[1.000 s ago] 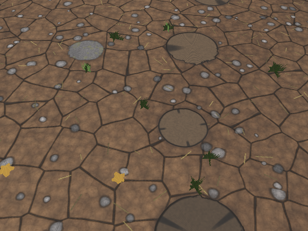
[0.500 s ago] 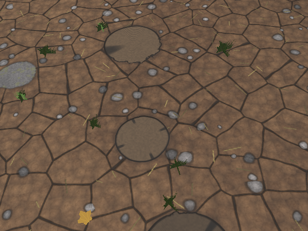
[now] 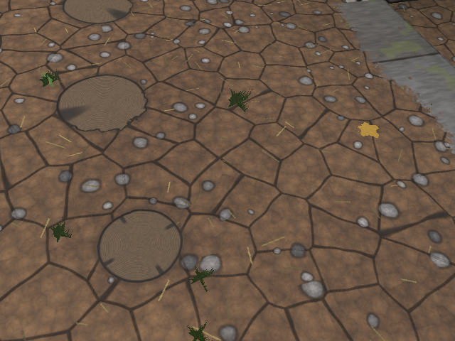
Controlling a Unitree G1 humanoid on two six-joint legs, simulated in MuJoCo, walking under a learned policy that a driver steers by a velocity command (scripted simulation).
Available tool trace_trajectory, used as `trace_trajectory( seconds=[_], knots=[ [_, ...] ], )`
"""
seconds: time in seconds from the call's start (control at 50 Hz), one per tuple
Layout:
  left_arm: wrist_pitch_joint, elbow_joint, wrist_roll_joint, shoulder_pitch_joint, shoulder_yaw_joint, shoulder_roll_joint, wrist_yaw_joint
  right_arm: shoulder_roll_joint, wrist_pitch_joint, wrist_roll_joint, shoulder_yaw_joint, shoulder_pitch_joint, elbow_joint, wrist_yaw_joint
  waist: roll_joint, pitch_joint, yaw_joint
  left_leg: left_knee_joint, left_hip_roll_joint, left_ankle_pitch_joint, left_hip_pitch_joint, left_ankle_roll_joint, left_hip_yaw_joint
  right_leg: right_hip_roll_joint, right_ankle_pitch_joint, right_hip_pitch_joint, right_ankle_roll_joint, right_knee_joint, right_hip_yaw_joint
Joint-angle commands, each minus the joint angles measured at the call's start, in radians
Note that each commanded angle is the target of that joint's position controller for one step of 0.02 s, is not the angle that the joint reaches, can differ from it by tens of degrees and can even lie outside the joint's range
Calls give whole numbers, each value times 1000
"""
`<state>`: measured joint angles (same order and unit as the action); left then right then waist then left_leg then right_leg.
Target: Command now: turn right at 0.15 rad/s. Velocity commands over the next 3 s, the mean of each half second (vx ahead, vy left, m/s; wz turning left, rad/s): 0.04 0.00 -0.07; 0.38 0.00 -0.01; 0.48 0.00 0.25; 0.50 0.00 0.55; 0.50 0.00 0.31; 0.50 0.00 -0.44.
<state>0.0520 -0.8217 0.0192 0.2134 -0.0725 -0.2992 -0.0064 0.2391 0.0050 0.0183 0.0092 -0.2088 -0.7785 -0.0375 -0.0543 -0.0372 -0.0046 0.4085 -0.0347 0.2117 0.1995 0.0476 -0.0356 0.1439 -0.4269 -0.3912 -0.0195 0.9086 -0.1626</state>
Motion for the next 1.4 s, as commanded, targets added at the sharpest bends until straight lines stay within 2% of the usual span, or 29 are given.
trace_trajectory(
  seconds=[0.02, 0.14, 0.18, 0.2, 0.22, 0.26, 0.36, 0.4, 0.46, 0.5, 0.58, 0.64, 0.66, 0.68, 0.7, 0.72, 0.74, 0.84, 0.94, 1.02, 1.08, 1.12, 1.14, 1.16, 1.18, 1.2, 1.24, 1.28, 1.4],
  knots=[
    [4, 9, -7, 42, -5, -53, -2, 127, -18, -2, 25, 7, 36, 0, 191, 59, -8, -69, 210, -528, -116, 137, -160, -34, -15, 2, -33, -47, 31],
    [3, -47, -29, 20, 21, -34, -25, 157, -4, 2, 35, -39, -28, 7, 224, 68, 11, -20, 199, -533, -144, 118, -191, -79, 81, 186, -6, -476, 133],
    [-13, -80, -16, 49, 23, -51, -34, 146, -8, -4, 33, -36, -42, 8, 176, 83, -7, -8, 188, -463, -65, 59, -194, -135, 314, 349, 19, -656, 72],
    [-24, -83, 0, 44, 19, -90, -38, 128, -16, -8, 28, -44, -38, 14, 115, 113, 9, -2, 168, -354, 6, 27, -175, -216, 410, 440, 36, -615, -5],
    [-26, -98, -5, -6, 17, -116, -33, 106, -18, -18, 26, -64, -46, 18, 5, 72, 53, -60, 98, -193, 12, 12, -112, -249, 507, 368, 70, -542, -23],
    [-39, -113, -9, -25, 37, -47, -21, 120, -7, -10, 29, -16, -84, 10, 11, 26, 9, -66, 81, -127, -50, 1, -94, -233, 400, 279, 73, -565, -12],
    [-46, -182, -10, 2, 48, -44, -34, 105, 2, -7, 27, -36, -148, 15, 5, -5, 16, -67, 95, -141, -66, 4, -96, -218, 325, 241, 69, -604, -10],
    [-42, -202, -7, 29, 40, -67, -33, 109, 7, -3, 31, -36, -168, 17, -5, -9, 6, -22, 45, 108, -34, 7, -59, -204, 9, 221, 99, -630, -28],
    [-33, -218, -5, 97, 12, -133, -28, 82, 8, 15, 28, 26, -141, 33, -113, -124, -38, 206, -26, 279, 189, 13, 49, -337, -437, 184, 216, -769, -251],
    [-45, -216, 2, 92, 8, -113, -24, 82, -9, 17, 29, 46, -124, 38, -105, -163, -37, 350, 34, 227, 275, 14, 45, -422, -376, 183, 269, -824, -336],
    [-78, -215, -2, 67, -1, -105, -14, 92, -45, 6, 39, 28, -114, 57, -73, -115, -2, 257, 55, 200, 205, 20, 64, -360, -130, 221, 238, -772, -185],
    [-84, -199, -4, 19, -2, -89, -9, 79, -54, -1, 50, -204, -201, 48, 8, -69, 103, 29, -18, 88, -227, 22, 122, -260, -92, -27, 189, -592, -55],
    [-93, -181, 3, 2, 12, -40, -4, 130, -63, 11, 64, -317, -229, 36, 165, -38, 147, -96, 120, 233, -358, 39, -86, -182, -50, -141, 156, -348, 45],
    [-104, -135, -4, -15, 33, 35, 5, 242, -68, 9, 87, -428, -247, 34, 400, 18, 161, -305, 375, 573, -417, 124, -558, -53, -121, -305, 120, -43, 178],
    [-103, -134, 18, -23, 15, -46, 10, 205, -59, 9, 77, -370, -253, 35, 266, -60, 102, -332, 424, 653, -283, 173, -649, -103, -113, -331, 137, 117, 105],
    [-105, -135, 17, -36, 13, -48, 21, 159, -63, 7, 64, -253, -211, 40, 149, -127, 47, -320, 390, 599, -195, 168, -557, -159, -4, -338, 146, 166, 88],
    [-111, -150, 11, -17, 19, -27, 33, 134, -72, 4, 57, -190, -190, 43, 109, -126, 17, -322, 339, 465, -159, 149, -451, -191, 84, -304, 138, 157, 95],
    [-98, -148, 20, -51, 23, -3, 46, 82, -104, -3, 35, -279, -238, 36, 127, -56, 13, -288, 235, -136, -239, 123, -164, -212, 243, -302, 77, 119, 180],
    [-90, -62, 13, -252, 39, 28, 46, 63, -101, -1, 22, -337, -268, 29, 133, -97, 48, -284, 208, -367, -219, 135, -72, -191, 315, -330, 43, -80, 243],
    [-93, -14, 3, -334, 50, 37, 44, 73, -105, 1, 23, -351, -286, 24, 150, -110, 58, -279, 222, -493, -221, 133, -37, -160, 364, -220, 74, -269, 280],
    [-101, -19, 1, -251, 36, 6, 29, 92, -107, 1, 27, -304, -288, 21, 151, -62, -1, -164, 243, -805, -273, 112, -8, -118, 321, -69, 131, -330, 286],
    [-116, -96, 1, 4, 10, -36, 11, 107, -99, 0, 32, -277, -286, 20, 136, 74, -103, 135, 219, -951, -263, 85, 12, -71, 304, 207, 170, -402, 284],
    [-125, -136, 18, 161, -9, -80, -1, 97, -98, -6, 27, -270, -274, 25, 105, 159, -164, 367, 184, -726, -98, 74, 21, -173, 260, 449, 199, -434, 178],
    [-129, -142, 45, 274, -31, -177, -9, -3, -95, -22, 7, -337, -242, 33, -67, 300, -135, 718, 71, -117, 167, 50, 67, -480, 79, 699, 266, -472, -220],
    [-115, -137, 22, 222, -34, -173, 4, 25, -87, -31, 24, -392, -259, 33, -120, 342, -98, 944, -45, 298, 359, 49, -1, -592, -37, 708, 357, -652, -580],
    [-113, -115, -2, 93, -21, -104, 8, 83, -79, -11, 41, -290, -239, 28, -2, 158, -53, 956, 47, 191, 421, 62, -36, -543, -128, 546, 310, -686, -422],
    [-135, -103, -1, -14, 7, 1, 12, 46, -78, -6, 41, -204, -222, 39, 44, -5, -6, 851, 110, 71, 352, 64, -30, -454, 67, 283, 240, -758, -160],
    [-154, -131, 0, 16, 20, 38, 3, 14, -52, 15, 42, -221, -225, 53, 19, -20, 34, 798, 132, 49, 279, 50, -29, -400, 230, 193, 195, -774, -1],
    [-177, -163, -2, 135, 17, 10, -5, 4, -19, 8, 47, -34, -142, 75, 9, -58, 26, 672, 148, -123, 459, 24, 22, -357, 466, 252, 152, -797, 219]
  ],
)
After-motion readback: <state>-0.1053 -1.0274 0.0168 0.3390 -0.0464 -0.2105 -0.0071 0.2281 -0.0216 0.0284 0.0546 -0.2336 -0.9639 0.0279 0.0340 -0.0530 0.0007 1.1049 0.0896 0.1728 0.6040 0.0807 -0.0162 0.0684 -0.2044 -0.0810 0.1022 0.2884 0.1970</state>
